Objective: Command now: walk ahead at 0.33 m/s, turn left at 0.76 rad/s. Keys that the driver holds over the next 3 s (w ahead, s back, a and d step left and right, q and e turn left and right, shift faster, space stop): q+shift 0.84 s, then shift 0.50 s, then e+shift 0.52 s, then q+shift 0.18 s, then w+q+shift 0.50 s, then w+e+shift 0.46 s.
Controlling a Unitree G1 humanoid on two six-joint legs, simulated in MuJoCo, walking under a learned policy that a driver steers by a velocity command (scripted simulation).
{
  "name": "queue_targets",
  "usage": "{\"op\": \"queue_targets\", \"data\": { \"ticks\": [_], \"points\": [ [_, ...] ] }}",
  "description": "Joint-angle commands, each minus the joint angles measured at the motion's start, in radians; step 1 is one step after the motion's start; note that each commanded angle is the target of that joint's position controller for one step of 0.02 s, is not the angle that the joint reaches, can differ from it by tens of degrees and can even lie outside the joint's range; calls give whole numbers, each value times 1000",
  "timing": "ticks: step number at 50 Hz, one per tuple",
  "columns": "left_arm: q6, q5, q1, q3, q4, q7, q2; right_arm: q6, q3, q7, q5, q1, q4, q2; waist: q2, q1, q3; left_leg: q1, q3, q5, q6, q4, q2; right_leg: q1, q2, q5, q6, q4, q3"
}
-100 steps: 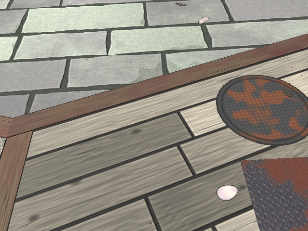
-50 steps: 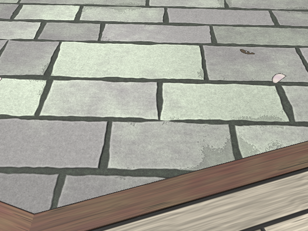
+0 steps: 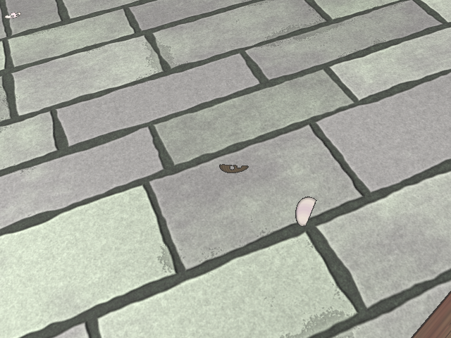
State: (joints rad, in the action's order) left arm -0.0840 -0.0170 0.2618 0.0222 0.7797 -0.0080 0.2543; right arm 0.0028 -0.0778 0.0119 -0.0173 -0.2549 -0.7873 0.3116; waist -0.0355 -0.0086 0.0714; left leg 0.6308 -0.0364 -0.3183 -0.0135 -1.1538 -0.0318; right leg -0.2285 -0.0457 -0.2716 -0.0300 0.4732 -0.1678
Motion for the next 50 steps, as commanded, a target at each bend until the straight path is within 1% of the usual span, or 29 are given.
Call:
{"op": "queue_targets", "data": {
  "ticks": [1,3,5,7,8,9,10,11,12,13,14,15,16,19,21,25,29,31,33,34,35,36,37,38,39,41,42,45,50],
  "points": [
    [-27,15,-120,19,-74,-13,72,-16,13,25,-13,-63,76,-43,174,-75,-65,-56,6,189,-7,208,-40,-6,-230,730,-100,-175,30],
    [-30,20,-131,28,-69,-15,86,-16,18,45,-9,-36,84,-40,175,-72,-77,-205,-49,386,-26,414,-2,-41,-181,626,-59,-145,-65],
    [-29,30,-105,45,-64,-17,123,-22,10,55,-17,-50,84,-13,137,-77,-103,-294,-93,394,-50,465,35,-5,-209,694,-41,-55,-77],
    [-12,45,-78,62,-67,-13,157,-24,-7,47,-28,-104,83,31,115,-99,-137,-371,-116,306,-95,490,86,42,-232,801,-23,135,-78],
    [4,49,-73,66,-72,-9,168,-18,-20,37,-34,-178,71,57,96,-132,-170,-457,-108,281,-125,535,110,30,-231,755,-9,309,-77],
    [18,45,-70,65,-77,-3,162,-7,-38,20,-41,-259,50,98,34,-176,-188,-566,-49,324,-159,623,105,-47,-183,515,25,560,-72],
    [35,9,21,47,-85,9,74,-6,-54,0,-18,-166,67,198,-179,-63,-117,-613,223,976,-203,599,-87,-269,-18,-376,67,873,-80],
    [64,-11,150,43,-131,0,84,-10,-78,9,10,-161,128,303,-192,-17,-342,-791,662,1166,-408,663,-290,-414,83,-466,117,1080,141],
    [76,-27,141,36,-124,-12,118,-26,-86,6,26,-82,175,283,-84,-28,-395,-765,742,685,-438,794,-315,-451,40,-384,106,1062,241],
    [81,-26,47,41,-133,-18,148,-39,-65,-2,20,-30,182,207,2,-27,-256,-621,677,377,-396,847,-262,-457,17,-307,94,982,253],
    [82,-28,-23,43,-143,-24,148,-45,-47,-5,14,9,170,149,43,-3,-151,-502,597,251,-330,879,-190,-443,-5,-242,87,867,256],
    [91,-30,-28,43,-145,-28,147,-45,-41,-9,16,23,166,127,14,12,-115,-426,531,286,-286,879,-142,-391,-17,-199,85,775,253],
    [107,-31,-22,42,-136,-30,144,-44,-39,-11,15,28,164,117,10,17,-118,-372,480,324,-252,875,-105,-326,-14,-167,87,721,246],
    [124,-20,-34,30,-133,-26,99,-39,-53,-3,4,15,160,150,40,12,-174,-368,463,394,-215,842,-60,-274,19,-143,89,608,247],
    [126,-13,-77,27,-147,-26,92,-47,-61,-2,3,14,163,163,18,-6,-175,-380,506,241,-196,856,-46,-294,34,-116,88,535,265],
    [123,-9,-144,32,-161,-26,104,-62,-69,1,0,9,169,167,-39,-37,-137,-388,603,-46,-167,896,-22,-315,67,-70,78,423,292],
    [106,3,-164,34,-158,-28,115,-64,-73,8,-5,10,168,171,-81,-49,-127,-400,663,-55,-148,881,-1,-245,112,-78,51,293,302],
    [97,11,-145,35,-150,-32,122,-64,-74,12,-5,31,171,171,-108,-39,-123,-371,689,-19,-132,872,14,-155,140,-92,33,194,299],
    [88,15,-82,42,-135,-45,138,-60,-70,16,2,65,176,163,-130,-1,-118,-289,708,-56,-80,875,47,8,153,-66,15,14,296],
    [83,12,-40,49,-125,-57,160,-54,-64,14,12,75,177,150,-109,29,-115,-221,679,-158,-28,855,96,124,115,-16,3,-137,304],
    [83,8,-50,67,-142,-70,238,-47,-51,8,23,8,173,99,36,0,-160,-156,560,-294,29,686,175,221,-82,-158,-36,-249,471],
    [88,-11,-141,76,-181,-62,315,-46,-58,-1,29,6,187,96,276,-8,-144,-40,253,-265,61,342,316,161,-331,-239,-145,-337,751],
    [93,-20,-200,60,-190,-54,241,-42,-78,-2,-21,32,168,199,128,-22,-71,-21,213,-169,72,171,201,50,-314,-75,-175,-314,655],
    [95,-14,-214,43,-195,-50,179,-44,-78,10,-24,17,162,186,110,-42,-84,-75,194,-121,64,87,178,17,-264,86,-166,-249,540],
    [95,-11,-228,34,-197,-43,152,-54,-70,21,-22,-22,149,163,107,-56,-89,-85,180,-82,59,-4,168,21,-207,203,-147,-213,429],
    [97,-11,-218,29,-210,-41,145,-72,-58,43,-4,-58,136,146,153,-47,-98,-55,127,-53,62,-110,143,63,-160,322,-142,-174,306],
    [95,-12,-185,30,-206,-40,145,-76,-53,47,4,-30,146,146,154,-26,-92,-35,109,-48,69,-83,123,97,-159,352,-142,-166,276],
    [89,-13,-50,47,-165,-33,176,-79,-33,47,6,60,174,118,173,42,-93,-15,85,-96,90,39,101,207,-189,490,-165,-130,280],
    [86,-13,-49,64,-144,-8,202,-83,-4,35,18,83,177,74,241,38,-128,-210,44,-176,60,297,93,160,-206,547,-167,-84,227]
  ]
}}
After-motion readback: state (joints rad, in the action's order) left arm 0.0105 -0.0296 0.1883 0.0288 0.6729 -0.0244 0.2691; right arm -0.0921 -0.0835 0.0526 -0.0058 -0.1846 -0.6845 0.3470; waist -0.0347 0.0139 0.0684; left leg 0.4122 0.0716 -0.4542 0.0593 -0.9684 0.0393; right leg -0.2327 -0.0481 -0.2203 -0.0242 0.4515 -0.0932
